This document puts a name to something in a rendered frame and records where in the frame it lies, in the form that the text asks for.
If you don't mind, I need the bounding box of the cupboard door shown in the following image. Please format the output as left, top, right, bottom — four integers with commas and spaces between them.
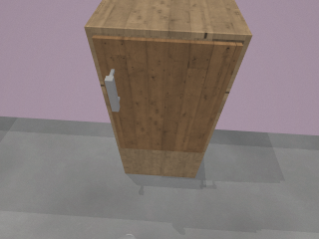
92, 35, 243, 153

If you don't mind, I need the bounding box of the handle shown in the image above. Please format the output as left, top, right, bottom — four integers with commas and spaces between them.
104, 69, 121, 113

